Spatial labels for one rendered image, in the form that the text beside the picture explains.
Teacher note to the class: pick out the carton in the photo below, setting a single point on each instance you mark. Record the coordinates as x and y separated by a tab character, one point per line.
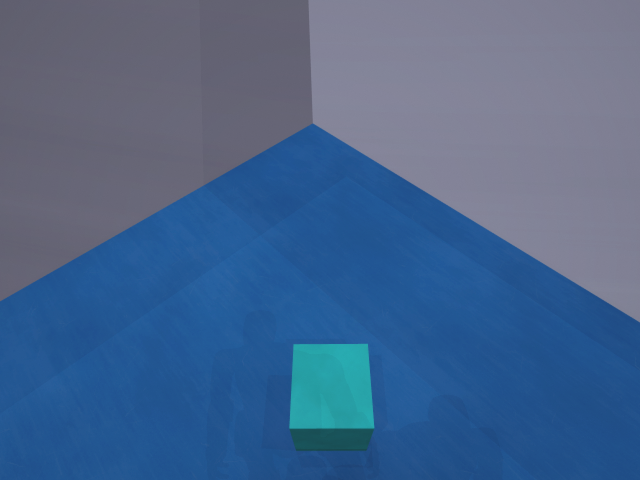
331	399

